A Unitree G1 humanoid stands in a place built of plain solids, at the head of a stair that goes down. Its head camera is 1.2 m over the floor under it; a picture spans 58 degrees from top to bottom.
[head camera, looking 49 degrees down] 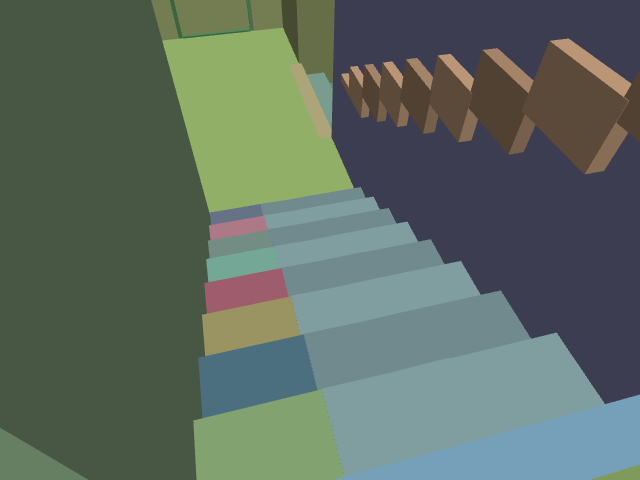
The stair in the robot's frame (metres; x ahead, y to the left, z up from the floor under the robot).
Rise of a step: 0.16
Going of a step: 0.29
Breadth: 1.25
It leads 14 degrees to the left of straight ahead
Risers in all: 9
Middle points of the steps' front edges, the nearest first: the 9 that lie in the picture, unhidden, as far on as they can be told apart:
0.32 -0.29 0.00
0.60 -0.22 -0.15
0.88 -0.15 -0.31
1.16 -0.08 -0.47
1.44 -0.01 -0.62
1.72 0.06 -0.78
2.00 0.13 -0.93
2.28 0.20 -1.09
2.57 0.27 -1.25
